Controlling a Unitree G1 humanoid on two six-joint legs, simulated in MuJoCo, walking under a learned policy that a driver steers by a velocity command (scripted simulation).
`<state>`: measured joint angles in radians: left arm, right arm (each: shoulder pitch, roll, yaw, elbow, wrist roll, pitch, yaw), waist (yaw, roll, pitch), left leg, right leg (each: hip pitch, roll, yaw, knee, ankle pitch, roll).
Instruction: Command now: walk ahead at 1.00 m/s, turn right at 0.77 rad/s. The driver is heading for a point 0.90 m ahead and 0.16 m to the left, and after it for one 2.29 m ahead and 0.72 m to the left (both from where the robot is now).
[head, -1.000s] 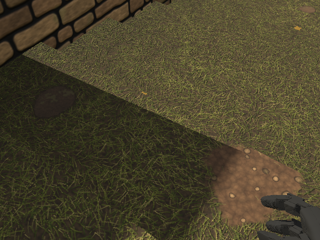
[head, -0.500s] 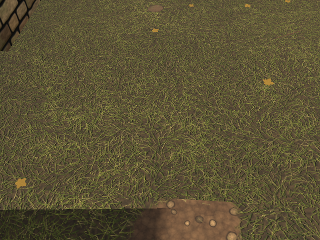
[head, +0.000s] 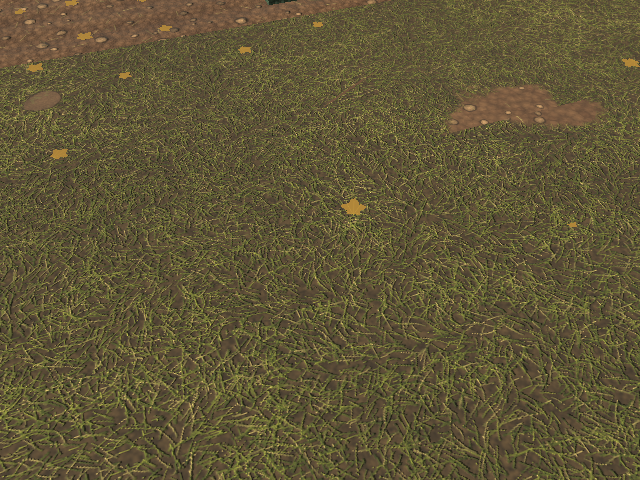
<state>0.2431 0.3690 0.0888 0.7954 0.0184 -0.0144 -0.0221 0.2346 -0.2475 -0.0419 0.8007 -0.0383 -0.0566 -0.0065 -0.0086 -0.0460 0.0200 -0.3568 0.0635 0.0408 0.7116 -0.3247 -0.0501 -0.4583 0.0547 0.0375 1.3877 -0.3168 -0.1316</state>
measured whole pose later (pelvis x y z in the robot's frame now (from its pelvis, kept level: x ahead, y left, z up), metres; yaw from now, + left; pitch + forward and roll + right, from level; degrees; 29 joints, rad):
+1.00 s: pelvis +0.89 -0.07 -0.17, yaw +23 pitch -2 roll +0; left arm 0.06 0.21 0.01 0.72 0.05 -0.05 0.02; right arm 0.35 -0.29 -0.07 0.88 0.00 -0.02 0.00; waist -0.03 0.00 0.05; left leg -0.24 -0.19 0.00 0.60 -0.32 0.18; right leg -0.54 -0.10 0.09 1.13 -0.36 0.06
